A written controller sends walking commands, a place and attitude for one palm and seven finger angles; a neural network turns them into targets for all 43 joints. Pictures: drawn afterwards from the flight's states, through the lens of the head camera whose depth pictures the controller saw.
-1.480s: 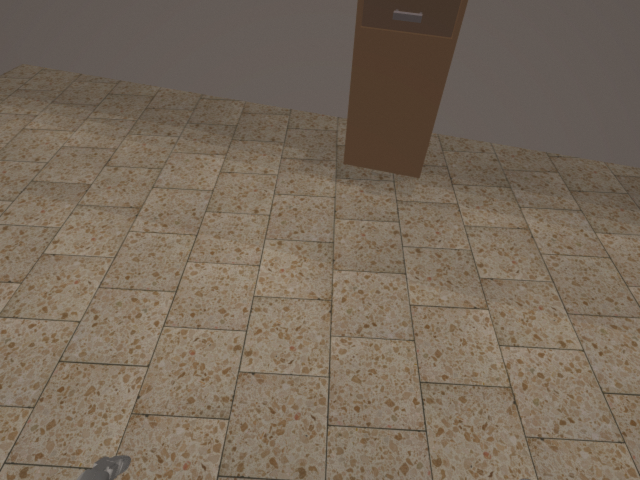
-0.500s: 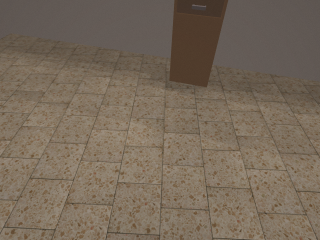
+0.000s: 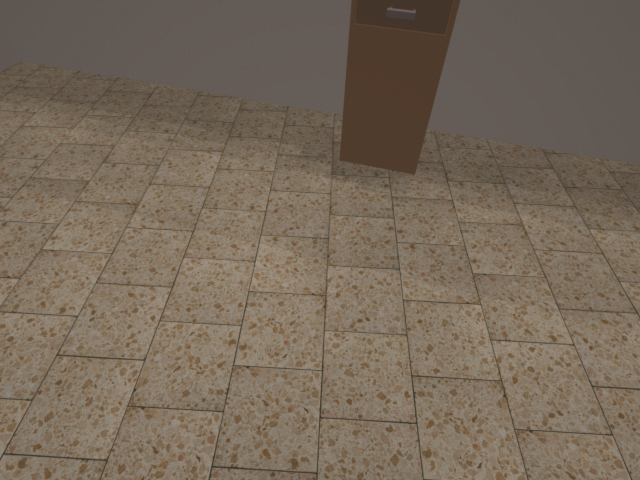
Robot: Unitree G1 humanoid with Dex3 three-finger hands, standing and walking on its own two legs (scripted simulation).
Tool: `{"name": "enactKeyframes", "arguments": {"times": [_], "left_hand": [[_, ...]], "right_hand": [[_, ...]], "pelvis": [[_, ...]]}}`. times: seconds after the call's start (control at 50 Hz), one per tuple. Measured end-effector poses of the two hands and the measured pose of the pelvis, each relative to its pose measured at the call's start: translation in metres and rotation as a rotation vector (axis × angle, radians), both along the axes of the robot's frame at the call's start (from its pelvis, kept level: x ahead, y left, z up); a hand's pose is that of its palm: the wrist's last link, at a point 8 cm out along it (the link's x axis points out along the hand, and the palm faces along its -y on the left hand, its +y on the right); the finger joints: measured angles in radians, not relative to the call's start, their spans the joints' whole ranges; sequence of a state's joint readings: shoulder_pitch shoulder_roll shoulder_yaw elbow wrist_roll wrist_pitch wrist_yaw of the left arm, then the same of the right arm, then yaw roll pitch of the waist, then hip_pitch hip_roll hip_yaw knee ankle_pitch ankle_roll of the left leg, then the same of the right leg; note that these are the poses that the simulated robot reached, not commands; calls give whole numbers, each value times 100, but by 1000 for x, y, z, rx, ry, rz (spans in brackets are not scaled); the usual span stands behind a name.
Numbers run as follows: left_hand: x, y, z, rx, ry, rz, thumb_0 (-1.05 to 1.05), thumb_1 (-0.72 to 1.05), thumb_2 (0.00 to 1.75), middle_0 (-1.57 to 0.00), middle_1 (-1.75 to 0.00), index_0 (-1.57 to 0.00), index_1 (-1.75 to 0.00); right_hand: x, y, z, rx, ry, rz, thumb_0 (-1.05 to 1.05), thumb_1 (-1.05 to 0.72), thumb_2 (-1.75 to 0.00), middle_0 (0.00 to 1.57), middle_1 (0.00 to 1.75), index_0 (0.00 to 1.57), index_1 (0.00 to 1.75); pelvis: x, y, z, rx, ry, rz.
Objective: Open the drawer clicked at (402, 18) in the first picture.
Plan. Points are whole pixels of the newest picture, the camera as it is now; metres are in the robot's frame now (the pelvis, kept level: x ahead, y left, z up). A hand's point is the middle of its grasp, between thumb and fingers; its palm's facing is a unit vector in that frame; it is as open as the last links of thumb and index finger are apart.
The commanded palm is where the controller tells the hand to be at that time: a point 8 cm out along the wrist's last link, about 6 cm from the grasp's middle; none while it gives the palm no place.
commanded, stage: walk to a spot facing it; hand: left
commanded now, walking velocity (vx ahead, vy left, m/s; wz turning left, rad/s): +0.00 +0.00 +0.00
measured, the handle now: (401, 12) +1.69 -0.22 -0.02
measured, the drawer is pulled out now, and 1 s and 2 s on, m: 0.00 0.00 0.00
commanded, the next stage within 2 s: none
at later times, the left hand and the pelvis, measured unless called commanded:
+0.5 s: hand out of the picture +0.10 +0.17 -0.19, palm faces -0.15 -0.97 -0.18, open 7.4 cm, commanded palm none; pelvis +0.09 -0.01 -0.02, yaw -8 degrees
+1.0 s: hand (238, 409) +0.27 +0.15 -0.21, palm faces -0.13 -0.99 -0.12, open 7.4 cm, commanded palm none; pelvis +0.31 -0.01 -0.03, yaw -12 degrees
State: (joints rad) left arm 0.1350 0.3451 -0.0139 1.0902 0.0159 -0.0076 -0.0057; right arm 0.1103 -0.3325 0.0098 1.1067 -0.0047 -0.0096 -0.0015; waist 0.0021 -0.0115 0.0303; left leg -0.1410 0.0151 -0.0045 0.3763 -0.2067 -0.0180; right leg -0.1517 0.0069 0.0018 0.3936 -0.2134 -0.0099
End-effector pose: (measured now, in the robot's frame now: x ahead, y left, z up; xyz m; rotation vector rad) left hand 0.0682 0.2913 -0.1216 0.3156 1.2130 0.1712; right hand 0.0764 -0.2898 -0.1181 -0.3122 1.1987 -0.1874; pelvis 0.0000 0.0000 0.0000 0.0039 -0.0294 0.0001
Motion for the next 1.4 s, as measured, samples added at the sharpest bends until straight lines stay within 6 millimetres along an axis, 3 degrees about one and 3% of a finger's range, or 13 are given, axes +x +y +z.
{"name": "enactKeyframes", "arguments": {"times": [0.18, 0.38, 0.46, 0.56, 0.6, 0.64, 0.8, 0.94, 1.0, 1.06, 1.2, 1.28, 1.4], "left_hand": [[-4, -7, -6, -14, 28, 10, 0, 91, 90, -20, -30, -20, -30], [-20, -40, -40, -128, 199, 20, 0, 91, 90, -20, -30, -20, -30], [7, -59, -41, -136, 252, -27, 1, 91, 90, -20, -30, -20, -30], [77, -84, -45, -128, 126, -58, 1, 91, 90, -20, -30, -20, -30], [95, -91, -42, -127, 77, -39, 0, 91, 90, -20, -30, -20, -30], [105, -97, -38, -130, 73, -31, 0, 91, 90, -20, -30, -20, -30], [129, -114, -30, -163, 222, -64, 0, 91, 90, -20, -30, -20, -30], [174, -101, -51, -189, 294, -14, 0, 91, 90, -20, -30, -20, -30], [208, -86, -65, -190, 319, -16, 0, 91, 90, -21, -30, -20, -30], [260, -74, -62, -180, 275, -52, 0, 91, 90, -20, -30, -20, -30], [392, -69, -37, -171, 90, -139, 0, 91, 90, -20, -30, -19, -30], [446, -79, -29, -178, 48, -170, 0, 91, 90, -20, -30, -19, -30], [509, -109, -26, -188, 66, -242, 0, 91, 90, -20, -30, -19, -30]], "right_hand": [[0, 8, -6, 19, 8, -10, 0, -91, -90, 20, 30, 20, 30], [-35, 43, -34, 99, 122, -139, 0, -91, -90, 21, 30, 20, 30], [-56, 50, -40, 130, 174, -240, 0, -91, -90, 21, 30, 20, 30], [-76, 47, -51, 177, 336, -293, 0, -91, -90, 21, 30, 20, 30], [-63, 41, -48, 181, 362, -291, 1, -91, -90, 21, 30, 20, 30], [-36, 33, -43, 174, 330, -288, 1, -91, -90, 21, 30, 20, 30], [131, 12, -25, 154, 5, -265, 1, -91, -90, 20, 30, 20, 30], [270, 27, -23, 141, -134, -173, 0, -91, -90, 20, 30, 20, 30], [306, 36, -28, 113, -177, -170, 0, -91, -90, 20, 30, 20, 30], [310, 46, -24, 111, -156, -219, 0, -91, -90, 20, 30, 20, 30], [282, 50, -11, 75, -17, -356, -2, -96, -90, 21, 30, 20, 30], [266, 63, -11, 101, 82, -415, -1, -94, -90, 20, 30, 20, 30], [256, 88, -14, 171, 194, -519, 0, -92, -90, 20, 30, 20, 30]], "pelvis": [[9, 1, -2, -3, 4, -19], [55, 2, -18, 3, 30, -87], [79, -7, -21, 13, 28, -132], [111, -29, -30, -1, 17, -130], [125, -36, -28, -3, 8, -128], [140, -41, -21, -2, 7, -141], [204, -39, -7, -12, 25, -189], [280, -23, -23, -39, 26, -193], [314, -13, -34, -39, 14, -205], [338, -7, -28, -36, -3, -233], [391, 0, -6, -23, -3, -264], [420, -4, -1, -13, 4, -280], [463, -20, 1, -9, 7, -316]]}}
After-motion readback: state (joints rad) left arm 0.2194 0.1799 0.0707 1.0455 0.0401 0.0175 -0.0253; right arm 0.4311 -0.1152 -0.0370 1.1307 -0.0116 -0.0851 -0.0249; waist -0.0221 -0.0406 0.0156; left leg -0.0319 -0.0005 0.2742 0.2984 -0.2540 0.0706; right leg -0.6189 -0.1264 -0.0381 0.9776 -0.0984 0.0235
